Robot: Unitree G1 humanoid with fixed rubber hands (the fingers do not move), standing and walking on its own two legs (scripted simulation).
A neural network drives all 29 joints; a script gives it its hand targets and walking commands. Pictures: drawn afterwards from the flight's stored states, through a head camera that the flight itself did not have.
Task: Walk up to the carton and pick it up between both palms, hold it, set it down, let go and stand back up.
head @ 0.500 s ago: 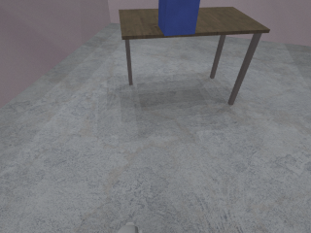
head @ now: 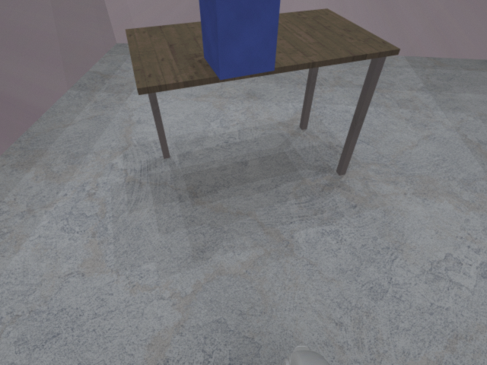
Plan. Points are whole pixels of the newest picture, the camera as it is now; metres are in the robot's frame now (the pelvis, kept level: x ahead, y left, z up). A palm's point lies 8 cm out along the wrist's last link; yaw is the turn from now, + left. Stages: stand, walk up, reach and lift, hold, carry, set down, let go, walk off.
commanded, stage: walk up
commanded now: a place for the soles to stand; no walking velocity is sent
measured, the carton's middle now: (237, 28) +1.16 -0.01 +0.11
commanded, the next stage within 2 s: none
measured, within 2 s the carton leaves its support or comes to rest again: neither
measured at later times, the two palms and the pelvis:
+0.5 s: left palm out of the picture +0.20 +0.25 -0.14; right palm (360, 275) +0.34 -0.24 -0.11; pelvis +0.24 +0.00 -0.01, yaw +2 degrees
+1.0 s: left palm (156, 197) +0.60 +0.23 -0.13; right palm (335, 266) +0.37 -0.20 -0.14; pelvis +0.47 +0.01 -0.01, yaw -5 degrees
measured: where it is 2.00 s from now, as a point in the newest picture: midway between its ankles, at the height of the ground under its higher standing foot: (239, 273)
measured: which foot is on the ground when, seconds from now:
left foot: down 0.00-0.14, up 0.16-0.52, down 0.54-1.00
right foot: up 0.00-0.08, down 0.10-0.56, up 0.58-1.00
